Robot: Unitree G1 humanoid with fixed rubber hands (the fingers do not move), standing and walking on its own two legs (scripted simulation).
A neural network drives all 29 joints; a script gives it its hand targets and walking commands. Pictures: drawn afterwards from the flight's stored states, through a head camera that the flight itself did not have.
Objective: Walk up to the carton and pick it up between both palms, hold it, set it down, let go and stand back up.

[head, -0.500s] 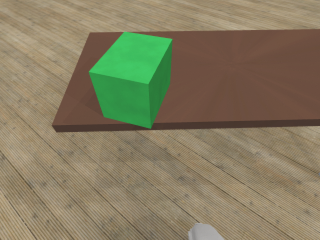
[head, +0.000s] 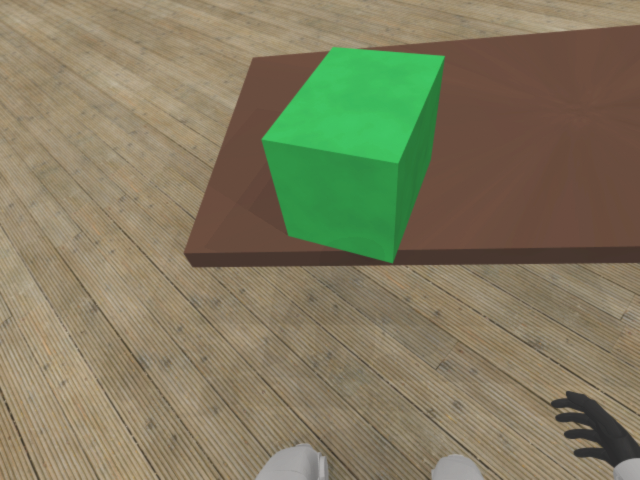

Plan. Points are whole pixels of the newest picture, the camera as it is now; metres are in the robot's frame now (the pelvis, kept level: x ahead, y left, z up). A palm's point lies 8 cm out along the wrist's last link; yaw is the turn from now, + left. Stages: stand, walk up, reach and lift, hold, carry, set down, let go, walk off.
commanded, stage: walk up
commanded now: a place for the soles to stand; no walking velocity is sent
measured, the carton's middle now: (361, 151) +0.60 -0.02 +0.05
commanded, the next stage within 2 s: none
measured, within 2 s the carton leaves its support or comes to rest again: neither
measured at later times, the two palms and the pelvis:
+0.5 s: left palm out of the picture +0.08 +0.40 -0.05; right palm out of the picture +0.12 -0.25 -0.06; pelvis +0.00 +0.07 +0.01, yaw -1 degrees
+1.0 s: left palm out of the picture +0.11 +0.42 -0.05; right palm out of the picture +0.10 -0.21 -0.06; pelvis +0.01 +0.11 +0.02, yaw -3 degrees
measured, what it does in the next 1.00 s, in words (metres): steps to the left: right foot, then left foot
